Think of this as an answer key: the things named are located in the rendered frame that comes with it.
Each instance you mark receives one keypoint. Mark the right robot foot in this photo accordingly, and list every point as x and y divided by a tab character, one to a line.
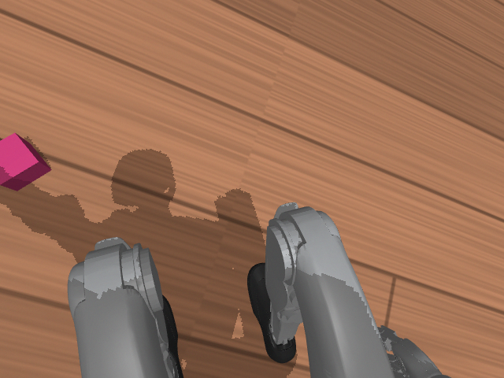
260	303

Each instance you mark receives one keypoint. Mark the right robot hand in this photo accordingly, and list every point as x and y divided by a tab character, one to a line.
408	361

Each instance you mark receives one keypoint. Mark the left robot foot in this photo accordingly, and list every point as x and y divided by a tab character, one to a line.
172	337

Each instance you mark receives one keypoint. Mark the small box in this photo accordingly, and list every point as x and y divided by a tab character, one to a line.
20	163

